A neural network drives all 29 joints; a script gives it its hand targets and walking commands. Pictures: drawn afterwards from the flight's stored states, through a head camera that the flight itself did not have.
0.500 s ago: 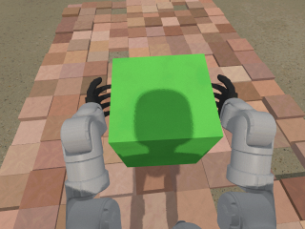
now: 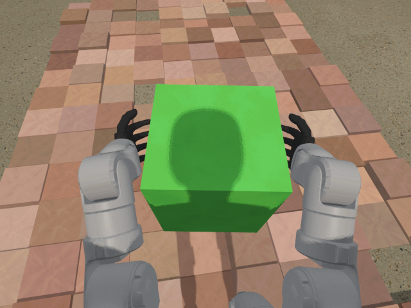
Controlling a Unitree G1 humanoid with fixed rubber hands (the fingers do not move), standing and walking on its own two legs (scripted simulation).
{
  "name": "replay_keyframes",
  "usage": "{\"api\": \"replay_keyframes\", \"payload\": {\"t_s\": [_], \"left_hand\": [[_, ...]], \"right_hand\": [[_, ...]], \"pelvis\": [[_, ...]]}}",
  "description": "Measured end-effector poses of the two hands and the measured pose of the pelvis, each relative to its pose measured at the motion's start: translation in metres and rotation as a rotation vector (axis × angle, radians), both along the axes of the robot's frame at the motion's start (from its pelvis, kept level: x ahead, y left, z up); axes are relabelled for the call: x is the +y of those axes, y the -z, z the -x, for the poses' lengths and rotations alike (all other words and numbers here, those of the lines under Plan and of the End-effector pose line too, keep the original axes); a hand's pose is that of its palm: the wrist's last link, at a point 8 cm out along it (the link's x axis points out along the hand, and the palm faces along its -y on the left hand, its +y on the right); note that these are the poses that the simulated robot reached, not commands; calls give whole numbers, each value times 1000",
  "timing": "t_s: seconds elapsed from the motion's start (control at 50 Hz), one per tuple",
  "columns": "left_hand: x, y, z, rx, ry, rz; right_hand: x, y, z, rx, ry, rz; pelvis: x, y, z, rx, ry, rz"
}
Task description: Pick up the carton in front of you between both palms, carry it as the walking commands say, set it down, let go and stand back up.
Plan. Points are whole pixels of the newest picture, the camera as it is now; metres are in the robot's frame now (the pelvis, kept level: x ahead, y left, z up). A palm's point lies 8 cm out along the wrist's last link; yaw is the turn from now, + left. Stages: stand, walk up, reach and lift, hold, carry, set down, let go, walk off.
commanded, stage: carry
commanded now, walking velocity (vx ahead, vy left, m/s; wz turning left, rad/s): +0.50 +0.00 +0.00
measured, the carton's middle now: (212, 167) +0.37 -0.03 +0.04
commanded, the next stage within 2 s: none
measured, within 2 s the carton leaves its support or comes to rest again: neither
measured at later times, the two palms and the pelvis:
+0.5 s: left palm (125, 63) +0.67 +0.16 +0.09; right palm (241, 52) +0.70 -0.14 +0.09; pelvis +0.35 -0.03 -0.01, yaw +1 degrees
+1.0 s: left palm out of the picture +1.06 +0.13 +0.14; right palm out of the picture +1.04 -0.17 +0.15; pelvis +0.70 +0.00 -0.01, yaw +0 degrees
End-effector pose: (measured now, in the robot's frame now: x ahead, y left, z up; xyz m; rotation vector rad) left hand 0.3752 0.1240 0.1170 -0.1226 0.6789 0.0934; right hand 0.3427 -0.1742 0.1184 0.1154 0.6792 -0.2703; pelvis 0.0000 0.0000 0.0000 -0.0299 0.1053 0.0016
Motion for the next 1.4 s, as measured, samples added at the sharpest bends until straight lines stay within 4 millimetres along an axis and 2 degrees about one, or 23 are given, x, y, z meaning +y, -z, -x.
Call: {"api": "replay_keyframes", "payload": {"t_s": [0.06, 0.14, 0.24, 0.3, 0.34, 0.4, 0.48, 0.54, 0.64, 0.74, 0.84, 0.92, 0.98, 1.06, 1.12, 1.18, 1.24, 1.32, 1.4], "left_hand": [[-10, 5, -36, 4, 21, 9], [-15, 7, -83, -19, 18, 3], [-17, 6, -153, -71, -4, -25], [-15, 12, -199, -78, -19, -68], [-7, 21, -221, -44, -43, -83], [10, 33, -242, 3, -100, -67], [32, 32, -280, -5, -170, -56], [44, 25, -324, -45, -182, -52], [55, 22, -415, -105, -133, -42], [39, 12, -499, -98, -33, -30], [15, -15, -573, -143, 26, -1], [5, -27, -627, -158, 34, -10], [2, -29, -668, -155, 16, -25], [3, -20, -723, -159, -30, -62], [11, -1, -754, -113, -73, -102], [21, 26, -775, -7, -121, -89], [27, 46, -797, 53, -162, -65], [29, 56, -840, 51, -179, -55], [27, 57, -894, 14, -156, -59]], "right_hand": [[-9, 2, -30, 5, 34, -5], [-15, 2, -81, -16, 31, -9], [-18, 3, -164, -65, -18, 1], [-17, 13, -219, -68, -65, 4], [-9, 22, -251, -36, -110, 16], [9, 31, -292, 7, -162, 2], [31, 34, -346, -3, -204, -24], [44, 30, -390, -43, -216, -19], [54, 24, -466, -101, -193, 21], [37, 15, -519, -88, -86, 37], [16, -14, -573, -135, -16, 24], [5, -31, -629, -148, -8, 18], [1, -33, -677, -144, -31, 14], [2, -20, -749, -149, -95, 9], [9, 5, -797, -106, -154, -9], [20, 32, -830, -3, -185, -25], [27, 50, -859, 56, -194, -39], [28, 63, -902, 51, -189, -47], [25, 68, -947, 13, -167, -45]], "pelvis": [[1, -7, -36, 8, 10, 8], [-4, -10, -92, 4, 19, 0], [-17, 3, -180, -20, 17, -30], [-22, 15, -230, -20, 14, 13], [-26, 16, -253, -10, 8, 19], [-31, 12, -289, -6, 2, 5], [-29, 8, -340, -6, -10, -9], [-23, 10, -382, -4, -17, -10], [-4, 25, -463, -16, -21, -28], [12, 18, -523, -9, -13, -24], [19, 4, -581, 12, -1, -4], [15, 2, -636, 17, 1, 0], [7, 7, -682, 9, 2, -16], [-9, 33, -748, -25, -9, -53], [-17, 47, -785, -27, -10, -33], [-25, 44, -816, -22, -19, -37], [-31, 36, -847, -13, -29, -47], [-32, 30, -892, -3, -30, -60], [-26, 30, -943, 0, -21, -64]]}}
